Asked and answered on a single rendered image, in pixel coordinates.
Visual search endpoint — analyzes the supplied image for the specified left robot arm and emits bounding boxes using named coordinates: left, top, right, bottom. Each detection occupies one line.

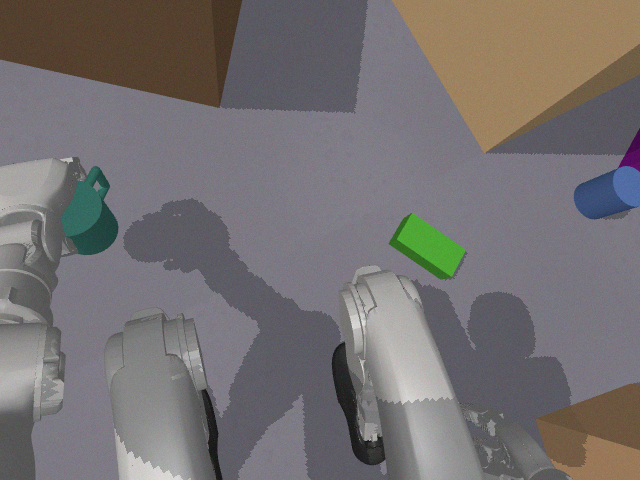
left=0, top=205, right=66, bottom=480

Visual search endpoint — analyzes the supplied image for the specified left robot hand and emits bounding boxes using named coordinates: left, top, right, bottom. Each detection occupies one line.
left=0, top=157, right=87, bottom=257

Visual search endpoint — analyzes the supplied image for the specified left robot foot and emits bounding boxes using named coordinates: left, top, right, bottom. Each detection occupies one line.
left=201, top=389, right=223, bottom=480

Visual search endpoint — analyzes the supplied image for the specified right robot foot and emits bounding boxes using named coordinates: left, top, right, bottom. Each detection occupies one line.
left=332, top=342, right=385, bottom=465

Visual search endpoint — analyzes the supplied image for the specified right robot hand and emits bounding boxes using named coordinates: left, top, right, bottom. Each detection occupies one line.
left=460, top=403, right=556, bottom=480

